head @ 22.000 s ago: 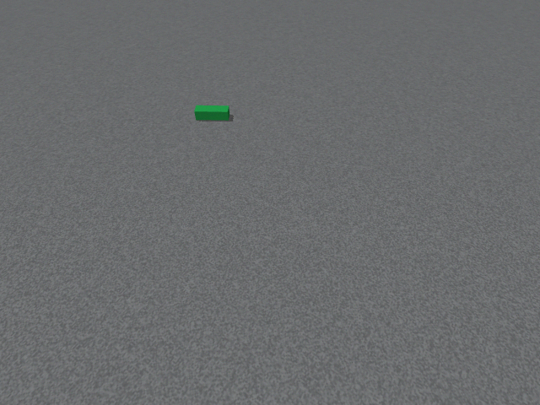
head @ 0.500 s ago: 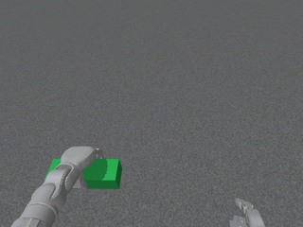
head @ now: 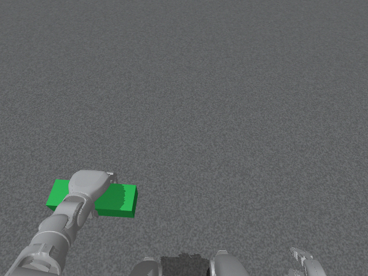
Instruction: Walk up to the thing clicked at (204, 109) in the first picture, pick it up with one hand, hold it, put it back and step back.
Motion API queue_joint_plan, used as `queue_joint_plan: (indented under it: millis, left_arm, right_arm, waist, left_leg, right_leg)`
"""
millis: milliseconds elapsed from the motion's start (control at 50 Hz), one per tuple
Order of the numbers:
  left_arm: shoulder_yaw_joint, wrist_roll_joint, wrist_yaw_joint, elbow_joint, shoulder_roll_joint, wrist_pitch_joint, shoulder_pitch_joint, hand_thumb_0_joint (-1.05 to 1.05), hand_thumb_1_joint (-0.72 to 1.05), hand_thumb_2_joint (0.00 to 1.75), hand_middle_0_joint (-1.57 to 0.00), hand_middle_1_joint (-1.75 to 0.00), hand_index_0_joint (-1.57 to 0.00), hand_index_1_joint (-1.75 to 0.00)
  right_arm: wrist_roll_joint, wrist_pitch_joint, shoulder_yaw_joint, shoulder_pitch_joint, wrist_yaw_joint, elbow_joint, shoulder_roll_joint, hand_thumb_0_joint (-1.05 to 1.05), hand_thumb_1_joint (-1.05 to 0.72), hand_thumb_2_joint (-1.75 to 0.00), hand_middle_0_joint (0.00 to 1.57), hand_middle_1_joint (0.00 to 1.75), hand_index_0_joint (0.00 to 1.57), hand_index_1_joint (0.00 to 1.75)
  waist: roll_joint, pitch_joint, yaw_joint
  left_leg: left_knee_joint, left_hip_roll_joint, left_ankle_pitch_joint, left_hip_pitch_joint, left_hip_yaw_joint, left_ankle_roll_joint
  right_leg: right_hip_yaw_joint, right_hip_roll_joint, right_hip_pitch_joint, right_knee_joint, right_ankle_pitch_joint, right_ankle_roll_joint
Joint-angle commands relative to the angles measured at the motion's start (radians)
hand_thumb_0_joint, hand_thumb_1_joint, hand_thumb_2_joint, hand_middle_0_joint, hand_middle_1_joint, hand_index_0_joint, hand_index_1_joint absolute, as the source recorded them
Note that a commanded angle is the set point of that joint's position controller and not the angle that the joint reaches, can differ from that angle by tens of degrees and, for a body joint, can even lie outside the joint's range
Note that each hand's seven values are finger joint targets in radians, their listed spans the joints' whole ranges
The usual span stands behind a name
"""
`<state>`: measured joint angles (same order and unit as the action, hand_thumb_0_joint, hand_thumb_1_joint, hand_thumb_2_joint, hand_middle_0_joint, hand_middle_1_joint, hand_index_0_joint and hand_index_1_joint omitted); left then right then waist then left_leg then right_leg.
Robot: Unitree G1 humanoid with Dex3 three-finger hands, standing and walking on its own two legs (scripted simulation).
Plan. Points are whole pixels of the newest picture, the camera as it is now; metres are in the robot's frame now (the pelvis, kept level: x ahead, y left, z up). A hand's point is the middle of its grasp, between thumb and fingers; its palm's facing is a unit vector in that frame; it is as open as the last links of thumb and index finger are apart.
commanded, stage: crouch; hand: left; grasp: from above
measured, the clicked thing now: (95, 198) +0.32 +0.24 -0.13
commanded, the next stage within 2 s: lower in 1.58 s
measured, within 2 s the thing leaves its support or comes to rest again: neither
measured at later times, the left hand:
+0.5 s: hand (113, 209) +0.36 +0.25 -0.34, palm faces -0.47 +0.06 -0.88, open 9.8 cm
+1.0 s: hand (120, 213) +0.38 +0.26 -0.48, palm faces -0.48 +0.03 -0.88, open 9.7 cm
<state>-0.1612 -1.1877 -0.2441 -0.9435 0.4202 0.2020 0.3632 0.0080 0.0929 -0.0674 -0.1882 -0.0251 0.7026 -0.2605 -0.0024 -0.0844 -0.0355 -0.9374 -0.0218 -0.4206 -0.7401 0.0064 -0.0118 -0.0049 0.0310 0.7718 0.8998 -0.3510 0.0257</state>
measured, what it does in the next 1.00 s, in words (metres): lowers itself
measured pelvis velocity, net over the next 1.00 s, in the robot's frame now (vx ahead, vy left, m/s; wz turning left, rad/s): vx -0.05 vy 0.01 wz -0.02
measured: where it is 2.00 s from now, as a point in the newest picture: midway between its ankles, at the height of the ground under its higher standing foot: outside the picture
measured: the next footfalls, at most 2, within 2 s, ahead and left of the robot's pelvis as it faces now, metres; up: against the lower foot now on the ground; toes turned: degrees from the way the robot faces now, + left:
none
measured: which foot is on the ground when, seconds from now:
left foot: down 0.00-1.00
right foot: down 0.00-1.00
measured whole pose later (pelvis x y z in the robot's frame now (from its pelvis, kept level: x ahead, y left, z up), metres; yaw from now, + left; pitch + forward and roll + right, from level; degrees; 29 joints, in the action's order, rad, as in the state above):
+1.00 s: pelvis -0.05 +0.01 -0.31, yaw -1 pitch +37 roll -5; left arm 0.04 -1.30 -0.38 -1.26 0.60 0.25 0.79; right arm -0.12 -0.05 -0.05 -0.15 0.10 0.72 -0.26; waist -0.02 -0.13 -0.18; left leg -2.17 0.03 -0.73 -2.10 0.09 -0.01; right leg -0.02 0.06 2.09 2.08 -0.63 0.04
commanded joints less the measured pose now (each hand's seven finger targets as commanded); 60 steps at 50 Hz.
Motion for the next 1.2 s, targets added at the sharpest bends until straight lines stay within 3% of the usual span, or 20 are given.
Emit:
queue_joint_plan:
  millis: [0,40,140,180,200,260,300,340,380,400,460,560,660,680,740,840,880,1020,1120,1180]
  left_arm:
    - [0.089,-0.021,-0.120,0.058,0.191,-0.019,0.405,0.00,0.70,0.72,-0.99,-0.71,-1.04,-0.66]
    - [0.106,-0.022,-0.143,0.056,0.208,-0.026,0.453,0.00,0.70,0.70,-0.99,-0.69,-1.04,-0.64]
    - [0.136,-0.030,-0.160,-0.034,0.238,-0.044,0.444,0.00,0.71,0.73,-1.00,-0.70,-1.05,-0.65]
    - [0.146,-0.027,-0.161,0.038,0.264,-0.041,0.530,0.00,0.70,0.75,-0.99,-0.73,-1.03,-0.68]
    - [0.165,-0.029,-0.160,0.003,0.284,-0.046,0.500,0.00,0.70,0.78,-0.99,-0.74,-1.03,-0.70]
    - [0.156,-0.031,-0.150,0.006,0.271,-0.043,0.549,0.00,0.73,0.80,-1.00,-0.76,-1.04,-0.71]
    - [0.173,-0.030,-0.146,-0.004,0.301,-0.036,0.573,0.00,0.73,0.82,-1.00,-0.77,-1.05,-0.73]
    - [0.165,-0.027,-0.139,-0.056,0.275,-0.028,0.567,0.00,0.75,0.82,-1.01,-0.78,-1.06,-0.73]
    - [0.176,-0.041,-0.140,-0.020,0.317,-0.010,0.658,0.00,0.78,0.84,-1.04,-0.76,-1.08,-0.72]
    - [0.188,-0.046,-0.142,-0.077,0.323,-0.008,0.620,0.00,0.81,0.85,-1.06,-0.76,-1.11,-0.72]
    - [0.199,-0.054,-0.154,-0.076,0.327,0.011,0.641,0.00,0.86,0.86,-1.10,-0.75,-1.15,-0.72]
    - [0.206,-0.083,-0.176,-0.095,0.342,0.027,0.701,0.00,0.91,0.83,-1.13,-0.74,-1.17,-0.69]
    - [0.242,-0.095,-0.200,-0.086,0.397,0.026,0.745,0.00,0.89,0.83,-1.14,-0.70,-1.17,-0.67]
    - [0.246,-0.094,-0.202,-0.089,0.400,0.026,0.759,0.00,0.89,0.84,-1.14,-0.71,-1.18,-0.67]
    - [0.243,-0.088,-0.199,-0.126,0.394,0.024,0.752,0.00,0.88,0.84,-1.14,-0.70,-1.17,-0.67]
    - [0.256,-0.087,-0.181,-0.111,0.429,0.035,0.751,0.00,0.85,0.85,-1.14,-0.69,-1.16,-0.67]
    - [0.261,-0.086,-0.177,-0.150,0.433,0.035,0.722,0.00,0.84,0.85,-1.12,-0.69,-1.15,-0.67]
    - [0.259,-0.090,-0.172,-0.171,0.452,0.064,0.775,0.00,0.81,0.83,-1.11,-0.69,-1.13,-0.66]
    - [0.260,-0.105,-0.178,-0.211,0.451,0.081,0.795,0.00,0.80,0.83,-1.09,-0.70,-1.11,-0.67]
    - [0.275,-0.123,-0.193,-0.230,0.487,0.089,0.817,0.00,0.82,0.85,-1.11,-0.70,-1.13,-0.68]
  right_arm:
    - [-0.019,-0.035,-0.070,-0.083,0.001,-0.063,-0.157,0.00,-0.90,-0.90,0.20,0.30,0.20,0.30]
    - [-0.027,-0.047,-0.072,-0.091,0.001,-0.063,-0.157,0.00,-0.90,-0.90,0.20,0.30,0.20,0.30]
    - [-0.038,-0.076,-0.082,-0.116,-0.004,-0.057,-0.165,0.00,-0.90,-0.90,0.20,0.30,0.20,0.30]
    - [-0.040,-0.087,-0.089,-0.128,-0.006,-0.059,-0.168,0.00,-0.90,-0.90,0.20,0.30,0.20,0.30]
    - [-0.042,-0.090,-0.087,-0.121,-0.007,-0.055,-0.174,0.00,-0.90,-0.90,0.20,0.30,0.20,0.30]
    - [-0.047,-0.103,-0.091,-0.128,-0.004,-0.053,-0.176,0.00,-0.90,-0.90,0.20,0.30,0.20,0.30]
    - [-0.049,-0.111,-0.087,-0.132,-0.001,-0.051,-0.181,0.00,-0.90,-0.90,0.20,0.30,0.20,0.30]
    - [-0.058,-0.124,-0.085,-0.137,0.009,-0.035,-0.187,0.00,-0.90,-0.90,0.20,0.30,0.20,0.30]
    - [-0.061,-0.133,-0.083,-0.142,0.013,-0.027,-0.189,0.00,-0.89,-0.90,0.20,0.30,0.20,0.30]
    - [-0.065,-0.137,-0.083,-0.148,0.019,-0.024,-0.194,0.00,-0.90,-0.90,0.20,0.30,0.20,0.30]
    - [-0.078,-0.148,-0.072,-0.154,0.034,-0.013,-0.193,0.00,-0.89,-0.90,0.20,0.30,0.20,0.30]
    - [-0.095,-0.160,-0.068,-0.162,0.062,0.004,-0.208,0.00,-0.89,-0.90,0.20,0.30,0.20,0.30]
    - [-0.107,-0.163,-0.063,-0.165,0.084,-0.001,-0.205,0.00,-0.90,-0.90,0.20,0.30,0.20,0.30]
    - [-0.109,-0.164,-0.065,-0.167,0.086,0.000,-0.205,0.00,-0.90,-0.90,0.20,0.30,0.20,0.30]
    - [-0.113,-0.167,-0.060,-0.166,0.093,0.006,-0.204,0.00,-0.90,-0.90,0.20,0.30,0.20,0.30]
    - [-0.119,-0.158,-0.060,-0.178,0.107,-0.008,-0.212,0.00,-0.90,-0.90,0.20,0.30,0.20,0.30]
    - [-0.117,-0.156,-0.058,-0.175,0.111,-0.004,-0.211,0.00,-0.90,-0.90,0.20,0.30,0.20,0.30]
    - [-0.124,-0.148,-0.048,-0.174,0.126,0.003,-0.218,0.00,-0.90,-0.90,0.20,0.30,0.20,0.30]
    - [-0.129,-0.149,-0.049,-0.185,0.140,0.014,-0.235,0.00,-0.90,-0.90,0.20,0.30,0.20,0.30]
    - [-0.134,-0.149,-0.042,-0.189,0.142,0.014,-0.238,0.00,-0.90,-0.90,0.20,0.30,0.20,0.30]
  waist:
    - [-0.062,-0.370,-0.043]
    - [-0.078,-0.431,-0.035]
    - [-0.078,-0.535,-0.040]
    - [-0.096,-0.599,-0.046]
    - [-0.104,-0.582,-0.051]
    - [-0.114,-0.604,-0.071]
    - [-0.115,-0.622,-0.078]
    - [-0.105,-0.599,-0.092]
    - [-0.149,-0.677,-0.096]
    - [-0.117,-0.666,-0.102]
    - [-0.129,-0.708,-0.104]
    - [-0.216,-0.731,-0.125]
    - [-0.251,-0.791,-0.118]
    - [-0.224,-0.797,-0.131]
    - [-0.226,-0.757,-0.143]
    - [-0.219,-0.811,-0.148]
    - [-0.207,-0.772,-0.140]
    - [-0.217,-0.722,-0.154]
    - [-0.251,-0.709,-0.171]
    - [-0.262,-0.718,-0.172]
  left_leg:
    - [-0.067,0.038,0.164,0.009,-0.012,0.009]
    - [-0.129,0.039,0.151,-0.064,-0.007,0.012]
    - [-0.304,0.047,0.091,-0.287,-0.006,0.028]
    - [-0.349,0.048,0.044,-0.341,-0.004,0.028]
    - [-0.366,0.044,0.032,-0.368,0.006,0.021]
    - [-0.415,0.040,-0.041,-0.422,0.032,0.015]
    - [-0.453,0.043,-0.086,-0.469,0.038,0.015]
    - [-0.490,0.041,-0.114,-0.515,0.063,0.012]
    - [-0.543,0.044,-0.110,-0.518,0.060,0.012]
    - [-0.572,0.046,-0.108,-0.552,0.061,0.016]
    - [-0.648,0.055,-0.085,-0.615,0.050,0.020]
    - [-0.724,0.047,-0.039,-0.625,0.075,0.005]
    - [-0.813,0.061,-0.040,-0.690,0.036,0.015]
    - [-0.835,0.061,-0.050,-0.711,0.036,0.019]
    - [-0.874,0.065,-0.051,-0.762,0.024,0.023]
    - [-0.946,0.070,-0.005,-0.811,0.006,0.031]
    - [-0.955,0.069,-0.014,-0.836,0.011,0.030]
    - [-1.008,0.070,-0.039,-0.913,0.006,0.034]
    - [-1.024,0.063,-0.044,-0.880,0.026,0.023]
    - [-1.048,0.068,-0.051,-0.907,0.016,0.026]
  right_leg:
    - [-0.009,-0.044,0.063,0.062,0.105,-0.049]
    - [-0.011,-0.045,0.122,0.135,0.084,-0.054]
    - [-0.014,-0.042,0.266,0.305,0.035,-0.062]
    - [-0.012,-0.040,0.304,0.359,0.001,-0.065]
    - [-0.017,-0.036,0.359,0.388,-0.016,-0.064]
    - [-0.032,-0.035,0.478,0.460,-0.084,-0.064]
    - [-0.034,-0.032,0.529,0.501,-0.123,-0.062]
    - [-0.044,-0.026,0.617,0.557,-0.146,-0.062]
    - [-0.045,-0.026,0.653,0.604,-0.145,-0.066]
    - [-0.046,-0.022,0.672,0.620,-0.144,-0.062]
    - [-0.047,-0.021,0.719,0.681,-0.130,-0.062]
    - [-0.063,-0.011,0.871,0.789,-0.118,-0.065]
    - [-0.062,-0.012,0.872,0.855,-0.103,-0.067]
    - [-0.064,-0.011,0.878,0.863,-0.107,-0.064]
    - [-0.063,-0.008,0.906,0.891,-0.101,-0.062]
    - [-0.065,-0.013,0.862,0.934,-0.048,-0.056]
    - [-0.070,-0.012,0.906,0.955,-0.063,-0.058]
    - [-0.075,-0.017,0.956,1.005,-0.080,-0.058]
    - [-0.092,-0.014,1.040,1.048,-0.102,-0.063]
    - [-0.091,-0.014,1.040,1.065,-0.100,-0.061]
